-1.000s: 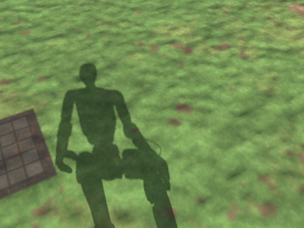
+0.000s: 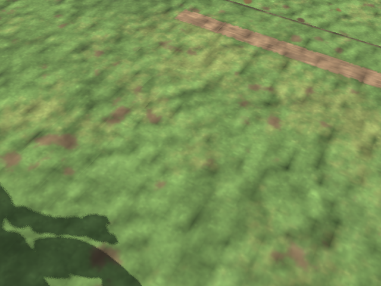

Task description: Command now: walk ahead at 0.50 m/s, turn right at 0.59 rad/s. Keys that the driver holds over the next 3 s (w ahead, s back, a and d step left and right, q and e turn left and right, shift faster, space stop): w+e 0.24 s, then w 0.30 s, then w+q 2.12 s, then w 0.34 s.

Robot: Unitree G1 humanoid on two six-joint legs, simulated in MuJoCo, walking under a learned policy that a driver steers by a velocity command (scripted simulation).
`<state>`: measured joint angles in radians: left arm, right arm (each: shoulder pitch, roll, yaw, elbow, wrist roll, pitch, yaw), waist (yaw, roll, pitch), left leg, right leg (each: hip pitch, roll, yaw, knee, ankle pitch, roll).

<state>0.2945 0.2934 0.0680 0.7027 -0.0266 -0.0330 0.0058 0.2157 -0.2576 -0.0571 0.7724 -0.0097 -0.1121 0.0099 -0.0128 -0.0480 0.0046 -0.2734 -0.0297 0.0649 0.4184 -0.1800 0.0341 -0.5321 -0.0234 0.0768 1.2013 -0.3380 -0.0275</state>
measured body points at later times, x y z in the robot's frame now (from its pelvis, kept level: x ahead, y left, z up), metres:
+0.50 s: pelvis +0.25 -0.09 -0.01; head +0.29 -0.11 +0.44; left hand +0.46 +0.13 -0.10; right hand +0.27 -0.38 -0.13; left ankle +0.20 +0.09 -0.64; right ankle +0.29 -0.17 -0.74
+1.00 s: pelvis +0.54 -0.08 -0.02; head +0.58 -0.08 +0.42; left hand +0.62 +0.19 -0.15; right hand +0.69 -0.36 -0.12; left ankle +0.64 -0.02 -0.74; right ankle +0.33 -0.19 -0.66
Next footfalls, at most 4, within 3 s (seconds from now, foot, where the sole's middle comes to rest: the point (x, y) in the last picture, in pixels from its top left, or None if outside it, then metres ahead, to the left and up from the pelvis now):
0.36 right None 0.32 -0.18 -0.78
0.94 left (196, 234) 0.68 -0.02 -0.78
1.42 right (238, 174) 0.96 -0.20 -0.78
1.94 left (156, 144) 1.12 0.15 -0.78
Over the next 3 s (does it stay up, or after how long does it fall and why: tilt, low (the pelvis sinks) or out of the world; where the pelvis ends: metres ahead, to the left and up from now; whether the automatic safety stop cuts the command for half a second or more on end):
stays up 1.41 0.38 -0.01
